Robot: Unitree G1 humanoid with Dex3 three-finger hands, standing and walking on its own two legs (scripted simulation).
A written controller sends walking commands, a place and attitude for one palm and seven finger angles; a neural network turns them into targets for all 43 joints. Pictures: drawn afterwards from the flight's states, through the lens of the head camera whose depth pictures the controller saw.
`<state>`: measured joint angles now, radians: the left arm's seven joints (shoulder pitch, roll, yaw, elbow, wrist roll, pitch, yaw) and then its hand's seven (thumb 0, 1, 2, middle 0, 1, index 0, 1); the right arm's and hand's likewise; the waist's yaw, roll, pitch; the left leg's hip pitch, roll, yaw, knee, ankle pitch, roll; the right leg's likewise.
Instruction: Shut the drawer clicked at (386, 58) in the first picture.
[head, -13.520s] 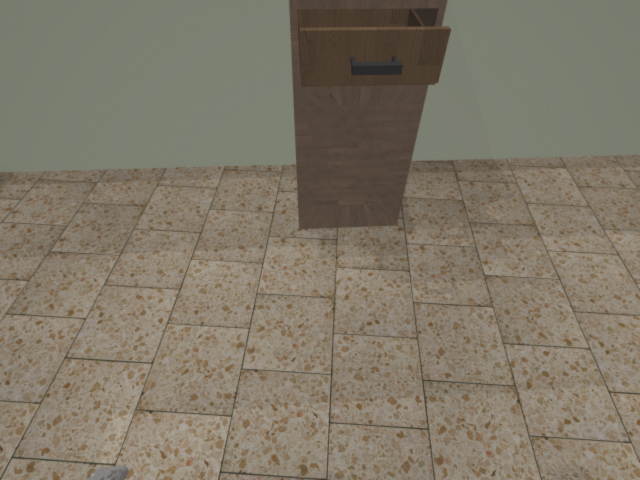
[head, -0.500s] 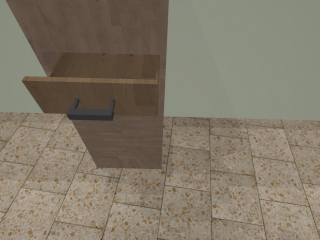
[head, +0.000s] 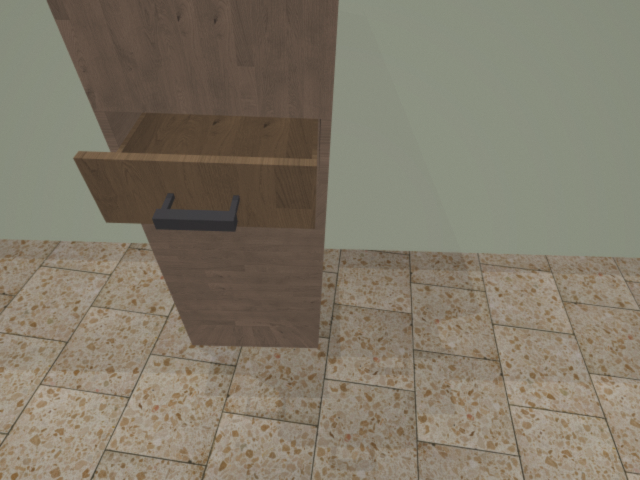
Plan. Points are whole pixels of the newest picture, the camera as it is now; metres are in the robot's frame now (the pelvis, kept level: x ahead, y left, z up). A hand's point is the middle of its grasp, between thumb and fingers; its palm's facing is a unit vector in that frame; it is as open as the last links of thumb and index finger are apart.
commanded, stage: come to a stop and stand still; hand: left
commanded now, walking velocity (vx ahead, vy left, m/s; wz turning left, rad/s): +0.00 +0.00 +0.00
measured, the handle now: (199, 210) +0.51 +0.24 +0.04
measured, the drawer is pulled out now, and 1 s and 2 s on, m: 0.14 0.14 0.14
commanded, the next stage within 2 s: look again from close up in 0.16 s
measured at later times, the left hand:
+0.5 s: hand out of the picture +0.00 +0.16 -0.17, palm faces +0.01 -0.99 -0.16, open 7.4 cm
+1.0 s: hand (187, 419) +0.20 +0.18 -0.03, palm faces +0.25 -0.96 -0.16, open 7.0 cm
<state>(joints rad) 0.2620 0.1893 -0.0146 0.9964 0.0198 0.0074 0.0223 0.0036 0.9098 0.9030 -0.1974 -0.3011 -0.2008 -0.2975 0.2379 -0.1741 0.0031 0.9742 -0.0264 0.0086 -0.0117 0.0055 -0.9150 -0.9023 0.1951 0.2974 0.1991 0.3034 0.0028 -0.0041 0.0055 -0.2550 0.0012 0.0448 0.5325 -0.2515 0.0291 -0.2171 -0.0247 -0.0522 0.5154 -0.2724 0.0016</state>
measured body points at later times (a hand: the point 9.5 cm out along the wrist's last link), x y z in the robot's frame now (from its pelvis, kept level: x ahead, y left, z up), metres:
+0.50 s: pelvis +0.02 +0.00 +0.00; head +0.03 +0.00 +0.45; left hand +0.00 +0.21 -0.16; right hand +0.01 -0.22 -0.16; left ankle +0.02 +0.10 -0.73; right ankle +0.01 -0.12 -0.73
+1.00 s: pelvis +0.02 -0.01 -0.01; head +0.03 -0.02 +0.44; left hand +0.18 +0.23 -0.02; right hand +0.12 -0.26 -0.13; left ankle +0.03 +0.10 -0.73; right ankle +0.01 -0.12 -0.73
